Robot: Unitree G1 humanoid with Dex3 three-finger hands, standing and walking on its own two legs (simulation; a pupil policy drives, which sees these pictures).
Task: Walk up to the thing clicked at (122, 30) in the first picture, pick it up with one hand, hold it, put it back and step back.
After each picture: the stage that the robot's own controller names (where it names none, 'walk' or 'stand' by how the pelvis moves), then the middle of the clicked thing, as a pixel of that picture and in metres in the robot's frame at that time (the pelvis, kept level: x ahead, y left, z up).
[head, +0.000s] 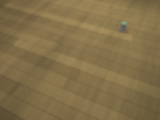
stand; (123, 26) +1.63 -0.49 -0.72
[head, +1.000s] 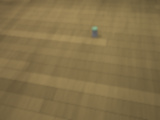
walk; (94, 32) +1.54 -0.04 -0.69
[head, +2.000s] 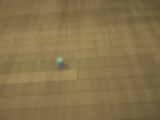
walk; (60, 63) +1.00 +0.28 -0.71
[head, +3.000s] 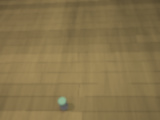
walk; (63, 103) +0.57 +0.23 -0.72
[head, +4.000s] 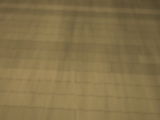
stand; out of the picture +0.33 +0.19 -0.70
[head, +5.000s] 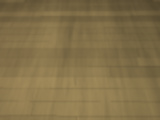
stand; out of the picture +0.30 +0.20 -0.73
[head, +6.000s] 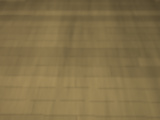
stand; out of the picture +0.30 +0.20 -0.73
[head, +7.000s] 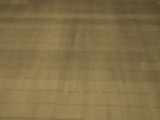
stand; out of the picture +0.28 +0.19 -0.73
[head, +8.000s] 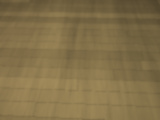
stand; out of the picture +0.28 +0.19 -0.73
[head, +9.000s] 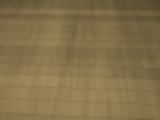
go down; out of the picture +0.29 +0.19 -0.72
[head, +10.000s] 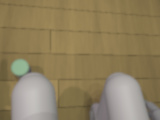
go down; (22, 69) +0.37 +0.24 -0.30
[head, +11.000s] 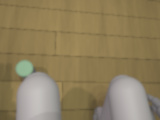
approach; (26, 70) +0.36 +0.24 -0.29
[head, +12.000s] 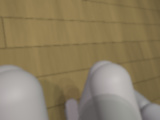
close in; out of the picture +0.33 +0.28 -0.21
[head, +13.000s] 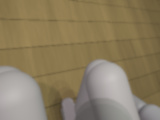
close; out of the picture +0.34 +0.28 -0.21
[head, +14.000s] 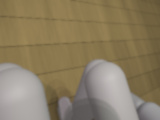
lift; out of the picture +0.32 +0.28 -0.22
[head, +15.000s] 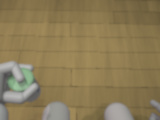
lift; (26, 86) +0.31 +0.20 -0.02
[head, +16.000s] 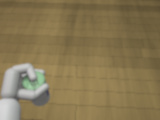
hold; (37, 89) +0.32 +0.17 +0.01
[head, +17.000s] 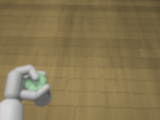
hold; (39, 90) +0.32 +0.17 -0.01
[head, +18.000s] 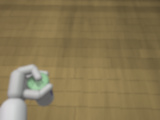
hold; (41, 90) +0.32 +0.16 -0.01
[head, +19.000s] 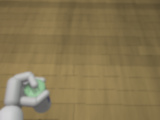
crouch; (38, 96) +0.31 +0.17 -0.03
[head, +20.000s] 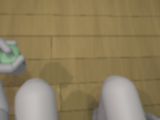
lower; (12, 60) +0.40 +0.24 -0.12
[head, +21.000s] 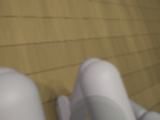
lower; out of the picture +0.37 +0.30 -0.22
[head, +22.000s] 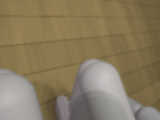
lower; out of the picture +0.36 +0.30 -0.22
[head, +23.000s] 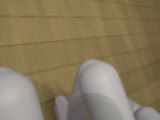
lower; out of the picture +0.35 +0.30 -0.22
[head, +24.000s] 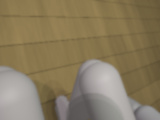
lower; out of the picture +0.34 +0.30 -0.22
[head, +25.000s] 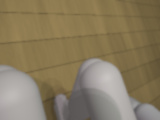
open; out of the picture +0.33 +0.29 -0.22
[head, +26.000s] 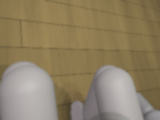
stand; out of the picture +0.34 +0.27 -0.23
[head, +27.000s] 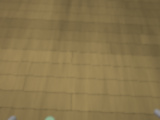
stand; out of the picture +0.32 +0.20 -0.60
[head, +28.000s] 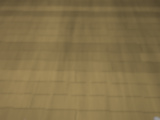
stand; out of the picture +0.33 +0.20 -0.66
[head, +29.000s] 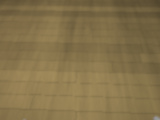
stand; out of the picture +0.31 +0.20 -0.66
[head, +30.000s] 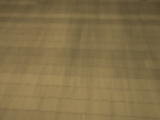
stand; out of the picture +0.34 +0.19 -0.72
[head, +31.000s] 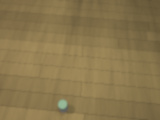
walk; (63, 106) +0.41 +0.15 -0.71
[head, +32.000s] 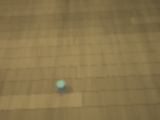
walk; (61, 86) +0.62 +0.23 -0.69
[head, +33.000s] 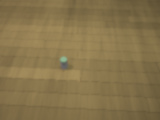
stand; (64, 63) +0.95 +0.18 -0.70
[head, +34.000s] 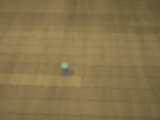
stand; (65, 69) +0.92 +0.19 -0.72
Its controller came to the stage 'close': yes
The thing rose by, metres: 0.69
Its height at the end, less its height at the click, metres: +0.00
